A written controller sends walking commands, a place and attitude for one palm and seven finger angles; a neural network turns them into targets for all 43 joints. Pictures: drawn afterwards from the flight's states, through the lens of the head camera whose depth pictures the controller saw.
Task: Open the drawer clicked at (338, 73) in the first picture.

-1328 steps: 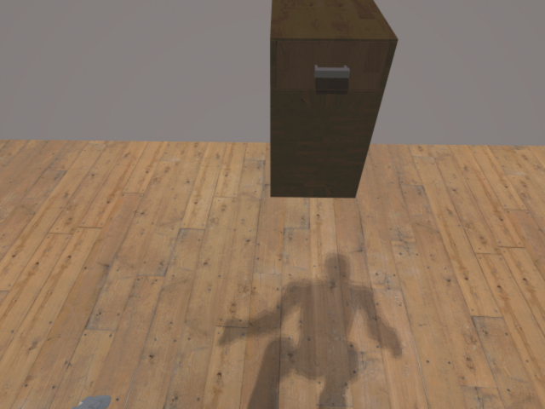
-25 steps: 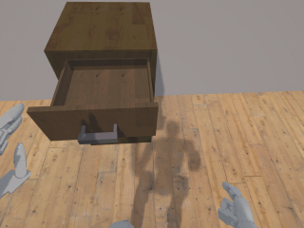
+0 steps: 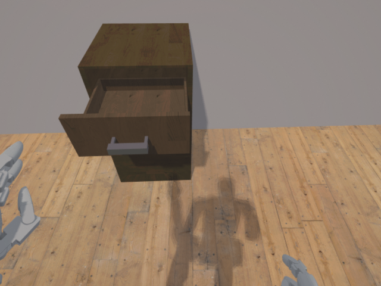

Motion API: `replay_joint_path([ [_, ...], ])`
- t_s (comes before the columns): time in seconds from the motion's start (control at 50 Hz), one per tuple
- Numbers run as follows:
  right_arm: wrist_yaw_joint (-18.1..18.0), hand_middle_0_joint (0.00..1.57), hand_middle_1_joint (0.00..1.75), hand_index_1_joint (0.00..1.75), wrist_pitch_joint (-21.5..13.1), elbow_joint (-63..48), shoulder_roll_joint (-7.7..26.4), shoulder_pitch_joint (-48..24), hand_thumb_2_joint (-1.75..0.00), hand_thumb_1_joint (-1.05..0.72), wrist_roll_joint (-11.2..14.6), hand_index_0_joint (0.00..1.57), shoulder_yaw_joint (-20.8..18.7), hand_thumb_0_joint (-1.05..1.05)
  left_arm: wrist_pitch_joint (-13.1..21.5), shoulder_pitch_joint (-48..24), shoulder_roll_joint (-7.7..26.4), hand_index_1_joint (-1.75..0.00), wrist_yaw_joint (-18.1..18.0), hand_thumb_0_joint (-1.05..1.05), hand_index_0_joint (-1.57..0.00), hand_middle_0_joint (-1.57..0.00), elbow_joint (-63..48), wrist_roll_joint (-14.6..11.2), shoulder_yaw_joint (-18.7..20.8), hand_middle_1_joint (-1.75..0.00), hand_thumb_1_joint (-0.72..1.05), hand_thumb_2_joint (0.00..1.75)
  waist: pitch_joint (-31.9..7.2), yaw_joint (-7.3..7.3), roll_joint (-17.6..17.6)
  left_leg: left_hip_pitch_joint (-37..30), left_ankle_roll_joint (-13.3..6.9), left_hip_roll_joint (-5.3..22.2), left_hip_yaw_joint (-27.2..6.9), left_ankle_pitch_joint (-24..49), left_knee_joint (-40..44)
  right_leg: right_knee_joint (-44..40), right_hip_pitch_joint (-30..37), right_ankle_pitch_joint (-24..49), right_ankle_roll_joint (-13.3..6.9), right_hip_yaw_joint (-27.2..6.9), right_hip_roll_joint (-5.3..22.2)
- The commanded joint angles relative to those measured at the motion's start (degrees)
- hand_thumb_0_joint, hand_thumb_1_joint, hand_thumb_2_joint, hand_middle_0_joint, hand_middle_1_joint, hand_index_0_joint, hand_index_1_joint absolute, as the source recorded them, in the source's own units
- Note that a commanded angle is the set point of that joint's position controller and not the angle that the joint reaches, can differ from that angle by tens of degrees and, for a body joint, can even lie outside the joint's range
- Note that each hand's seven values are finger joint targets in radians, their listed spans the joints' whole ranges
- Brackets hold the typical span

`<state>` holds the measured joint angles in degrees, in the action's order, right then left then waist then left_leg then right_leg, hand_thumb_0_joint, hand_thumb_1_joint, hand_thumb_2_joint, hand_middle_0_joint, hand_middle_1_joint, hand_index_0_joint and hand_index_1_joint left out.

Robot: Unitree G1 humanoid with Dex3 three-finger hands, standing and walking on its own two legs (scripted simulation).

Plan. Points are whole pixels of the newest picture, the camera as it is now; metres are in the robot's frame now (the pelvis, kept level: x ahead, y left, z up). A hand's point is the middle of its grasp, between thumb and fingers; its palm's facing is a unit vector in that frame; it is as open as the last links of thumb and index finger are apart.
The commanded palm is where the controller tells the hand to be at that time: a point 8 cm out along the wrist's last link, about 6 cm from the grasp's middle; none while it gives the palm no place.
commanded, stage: stop stepping back and stand still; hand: left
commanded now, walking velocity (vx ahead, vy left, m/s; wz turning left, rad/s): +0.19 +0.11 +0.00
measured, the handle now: (129, 143) +0.55 +0.23 -0.07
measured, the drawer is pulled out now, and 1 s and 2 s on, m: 0.30 0.30 0.30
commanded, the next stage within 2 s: let the arm hang, fingers relaxed in 0.42 s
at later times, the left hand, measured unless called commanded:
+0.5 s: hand (23, 261) +0.13 +0.23 +0.15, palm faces +0.40 -0.81 -0.43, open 7.5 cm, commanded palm none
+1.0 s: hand out of the picture -0.10 +0.18 -0.17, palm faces +0.13 -0.97 -0.21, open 7.2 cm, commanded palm none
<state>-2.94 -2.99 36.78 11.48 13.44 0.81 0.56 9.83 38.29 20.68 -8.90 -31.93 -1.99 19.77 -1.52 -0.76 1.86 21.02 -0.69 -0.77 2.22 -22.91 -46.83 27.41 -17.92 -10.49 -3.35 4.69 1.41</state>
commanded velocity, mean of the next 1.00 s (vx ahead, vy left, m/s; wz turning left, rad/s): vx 0.05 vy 0.01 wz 0.00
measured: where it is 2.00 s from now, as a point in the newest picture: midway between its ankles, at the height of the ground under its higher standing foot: outside the picture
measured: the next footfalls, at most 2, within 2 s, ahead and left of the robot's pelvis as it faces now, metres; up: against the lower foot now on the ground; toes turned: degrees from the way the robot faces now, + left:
left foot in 0.08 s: +0.00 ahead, +0.13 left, +0.00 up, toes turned +4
right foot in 0.24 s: +0.04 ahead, -0.09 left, +0.00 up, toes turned +3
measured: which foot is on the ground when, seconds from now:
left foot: up 0.00-0.06, down 0.08-0.26, up 0.28-0.48, down 0.50-1.00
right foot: down 0.00-0.10, up 0.12-0.22, down 0.24-1.00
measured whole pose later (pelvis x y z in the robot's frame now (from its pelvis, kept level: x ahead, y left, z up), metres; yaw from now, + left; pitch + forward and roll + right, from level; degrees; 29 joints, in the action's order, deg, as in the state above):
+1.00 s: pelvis -0.04 +0.00 +0.00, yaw +5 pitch -2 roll -1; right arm -1.6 1.6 61.4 10.0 19.3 -0.9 -0.5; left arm -1.4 19.8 11.1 -1.1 62.3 0.7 1.3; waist 5.4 0.8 0.4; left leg 12.3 0.4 1.4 0.4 -11.4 -25.6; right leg 22.7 -12.0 -8.9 -2.3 2.7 -1.8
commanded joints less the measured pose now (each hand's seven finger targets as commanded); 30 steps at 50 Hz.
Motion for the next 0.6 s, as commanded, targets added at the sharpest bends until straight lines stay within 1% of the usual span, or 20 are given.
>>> replay_joint_path([
  [0.0, -1.5, 0.20, 0.30, 0.30, -5.5, -9.9, 6.2, -6.4, -0.90, -0.90, -0.6, 0.20, -2.4, 0.00, 3.7, -3.0, 9.3, -0.30, -1.7, 0.00, -0.20, -0.20, -11.9, 1.3, 4.9, -0.30, 0.90, 0.90, -1.0, -0.81, 5.0, -8.8, -2.8, 0.0, 2.7, -1.2, 19.5, -15.9, -3.8, -27.0, -1.3, -14.0, 12.1],
  [0.04, -1.7, 0.20, 0.30, 0.30, -6.6, -10.8, 7.2, -5.3, -0.90, -0.90, -1.1, 0.20, -2.7, 0.00, 5.0, -3.1, 10.3, -0.30, -2.0, 0.00, -0.20, -0.20, -15.9, 0.9, 5.5, -0.30, 0.90, 0.90, -0.6, -0.64, -3.4, -8.5, -4.4, 3.5, -1.3, -1.0, 32.2, -7.4, 2.8, -20.5, 0.6, -10.7, 6.9],
  [0.08, -0.9, 0.20, 0.30, 0.30, -6.9, -12.0, 9.2, -5.5, -0.90, -0.90, -0.7, 0.20, -4.1, 0.00, 5.8, -3.0, 11.2, -0.30, -1.8, 0.00, -0.20, -0.20, -18.7, 1.3, 6.8, -0.30, 0.90, 0.90, -2.2, 0.73, -16.2, -7.6, -7.5, 12.5, -12.6, 0.9, 33.1, 9.3, 2.4, -12.1, 3.4, -1.9, -1.0],
  [0.1, -0.7, 0.20, 0.30, 0.30, -6.7, -11.1, 7.2, -5.0, -0.90, -0.90, -0.4, 0.20, -3.5, 0.00, 5.5, -0.7, 11.8, -0.30, -1.7, 0.00, -0.20, -0.20, -16.9, 1.3, 8.2, -0.30, 0.90, 0.90, -1.0, 0.21, -17.5, -2.3, -8.1, 14.8, -16.0, -10.5, 36.2, 13.9, 1.4, -15.7, 3.7, -0.9, -0.7],
  [0.12, -0.7, 0.20, 0.30, 0.30, -6.8, -11.2, 6.6, -5.2, -0.90, -0.90, -0.1, 0.20, -3.4, 0.00, 5.1, -1.2, 12.7, -0.30, -1.7, 0.00, -0.20, -0.20, -17.2, 1.6, 9.3, -0.30, 0.90, 0.90, 0.4, -0.09, -18.1, -0.1, -8.4, 14.7, -15.6, -12.9, 36.1, 17.2, 0.6, -13.8, 3.6, -0.9, -1.4],
  [0.18, -0.7, 0.20, 0.30, 0.30, -7.1, -9.9, 7.5, -5.3, -0.90, -0.90, 0.3, 0.20, -3.0, 0.00, 5.0, -1.3, 9.9, -0.30, -1.1, 0.00, -0.20, -0.20, -11.2, 1.0, 7.2, -0.30, 0.90, 0.90, 5.6, 0.05, -9.6, 6.2, -6.8, 11.6, -10.3, -2.8, 27.9, 3.8, 7.6, -9.9, 3.5, -1.1, -0.8],
  [0.2, -0.7, 0.20, 0.30, 0.30, -6.9, -9.4, 7.9, -5.2, -0.90, -0.90, 0.3, 0.20, -3.3, 0.00, 5.3, -1.8, 9.9, -0.30, -0.9, 0.00, -0.20, -0.20, -9.3, 0.9, 7.4, -0.30, 0.90, 0.90, 5.8, -0.12, -5.7, 6.8, -5.5, 9.2, -8.1, -1.7, 23.6, -2.4, 9.4, -8.0, 2.9, -3.8, 0.2],
  [0.22, -0.9, 0.20, 0.30, 0.30, -6.6, -9.6, 7.8, -5.2, -0.90, -0.90, 0.3, 0.20, -3.7, 0.00, 5.5, -2.4, 10.6, -0.30, -0.7, 0.00, -0.20, -0.20, -8.3, 0.9, 7.9, -0.30, 0.90, 0.90, 5.6, -0.50, 1.0, 7.2, -3.8, 5.4, -5.7, -0.3, 17.5, -7.4, 9.4, -7.9, 0.9, -11.4, 3.6],
  [0.24, -0.7, 0.20, 0.30, 0.30, -6.3, -9.9, 7.4, -5.2, -0.90, -0.90, 0.7, 0.20, -4.0, 0.00, 5.7, -4.0, 10.4, -0.30, -0.4, 0.00, -0.20, -0.20, -7.9, 0.4, 7.4, -0.30, 0.90, 0.90, 3.0, -0.81, 8.7, 7.4, -1.9, 1.1, -1.5, -5.5, 8.9, -13.6, 6.9, -21.4, -1.4, -22.9, 10.3],
  [0.26, -0.4, 0.20, 0.30, 0.30, -5.4, -9.5, 7.4, -3.8, -0.90, -0.90, 0.7, 0.20, -4.9, 0.00, 5.7, -3.4, 9.6, -0.30, -0.4, 0.00, -0.20, -0.20, -6.9, 0.3, 7.0, -0.30, 0.90, 0.90, 2.3, -0.40, 10.7, 6.0, -1.4, -0.1, -0.2, -4.4, -1.4, -20.3, 3.4, -31.7, -3.0, -31.0, 15.8],
  [0.28, -0.2, 0.20, 0.30, 0.30, -4.9, -9.1, 7.5, -3.9, -0.90, -0.90, 0.2, 0.20, -4.8, 0.00, 6.1, -4.1, 9.1, -0.30, -0.3, 0.00, -0.20, -0.20, -7.4, 0.3, 6.2, -0.30, 0.90, 0.90, 2.3, -1.07, 8.1, 6.6, -1.1, 0.5, -2.2, -1.6, -6.5, -20.3, 2.4, -28.7, -3.5, -31.0, 16.6],
  [0.3, 0.0, 0.20, 0.30, 0.30, -4.7, -8.9, 7.1, -3.9, -0.90, -0.90, -0.1, 0.20, -4.4, 0.00, 6.3, -4.8, 9.0, -0.30, -0.2, 0.00, -0.20, -0.20, -8.0, 0.3, 5.8, -0.30, 0.90, 0.90, 1.7, -1.51, 6.2, 6.1, -0.9, 1.5, -3.2, -0.5, -6.1, -18.7, 1.9, -24.3, -4.7, -27.3, 16.6],
  [0.38, -0.8, 0.20, 0.30, 0.30, -4.3, -10.0, 5.4, -5.7, -0.90, -0.90, -0.5, 0.20, -2.6, 0.00, 5.9, -3.6, 9.5, -0.30, -1.0, 0.00, -0.20, -0.20, -10.1, 0.9, 5.5, -0.30, 0.90, 0.90, 0.3, -0.62, 6.2, -4.9, -1.7, 1.1, 1.2, 1.3, 11.6, -17.6, -1.8, -22.2, -3.8, -16.8, 12.8],
  [0.42, -1.4, 0.20, 0.30, 0.30, -4.9, -10.2, 5.8, -5.3, -0.90, -0.90, -0.8, 0.20, -2.4, 0.00, 5.7, -2.8, 10.4, -0.30, -1.9, 0.00, -0.20, -0.20, -13.5, 1.1, 5.9, -0.30, 0.90, 0.90, 0.0, -0.65, 0.8, -11.3, -2.2, 1.3, 1.0, 4.2, 23.3, -13.9, -1.7, -20.5, -1.8, -13.5, 9.7],
  [0.46, -1.4, 0.20, 0.30, 0.30, -5.3, -11.4, 7.2, -5.3, -0.90, -0.90, -1.4, 0.20, -2.5, 0.00, 6.3, -3.3, 9.7, -0.30, -2.1, 0.00, -0.20, -0.20, -16.3, 0.5, 5.3, -0.30, 0.90, 0.90, 0.8, -0.01, -8.6, -8.6, -4.7, 8.1, -9.0, 1.0, 31.3, -4.4, 0.8, -15.0, 1.4, -9.2, 2.8],
  [0.48, -1.1, 0.20, 0.30, 0.30, -5.4, -11.8, 7.7, -5.9, -0.90, -0.90, -1.0, 0.20, -2.8, 0.00, 6.3, -3.9, 10.2, -0.30, -2.3, 0.00, -0.20, -0.20, -17.3, 0.5, 6.0, -0.30, 0.90, 0.90, -0.7, 0.38, -10.0, -6.7, -5.7, 11.5, -12.8, 5.0, 31.1, 1.0, 3.7, -7.9, 2.8, -5.9, 0.1],
  [0.5, 4.4, 0.20, 0.30, 0.30, -7.0, 2.9, 14.5, -5.4, -0.90, -0.90, -1.6, 0.20, -5.6, 0.00, -4.1, -9.8, -3.0, -0.30, 6.3, 0.00, -0.20, -0.20, 34.2, 5.5, -15.7, -0.30, 0.90, 0.90, 6.2, -3.21, -11.9, 3.8, -5.7, 13.0, -15.1, 9.1, 24.5, 14.1, -5.2, -6.0, 2.9, -1.4, 1.7],
  [0.52, 4.0, 0.20, 0.30, 0.30, -3.2, 2.9, 9.5, -0.8, -0.90, -0.90, -1.7, 0.20, -4.8, 0.00, -9.3, -9.8, -3.9, -0.30, 7.5, 0.00, -0.20, -0.20, 36.4, 4.8, -13.7, -0.30, 0.90, 0.90, 0.9, -2.14, -10.3, 0.6, -6.2, 13.0, -13.8, 14.3, 25.3, 12.5, -3.4, -11.5, 2.8, -5.2, 1.5],
  [0.54, 3.4, 0.20, 0.30, 0.30, -1.7, 2.1, 7.6, -0.5, -0.90, -0.90, -2.1, 0.20, -3.5, 0.00, -10.2, -11.5, -5.5, -0.30, 7.7, 0.00, -0.20, -0.20, 38.0, 4.2, -14.3, -0.30, 0.90, 0.90, -0.4, -1.00, -4.2, 2.9, -6.9, 13.2, -15.3, 15.1, 23.5, 12.8, -1.3, -13.9, 2.6, -4.3, 0.2],
  [0.58, 2.7, 0.20, 0.30, 0.30, -1.1, 2.1, 7.2, -1.7, -0.90, -0.90, -2.3, 0.20, -2.5, 0.00, -9.9, -12.8, -4.3, -0.30, 8.3, 0.00, -0.20, -0.20, 44.4, 4.4, -14.9, -0.30, 0.90, 0.90, -3.9, 1.34, 7.6, 0.2, -4.3, 8.0, -9.7, 23.7, 16.4, 5.5, 5.3, 3.8, 2.0, -5.9, 1.5],
])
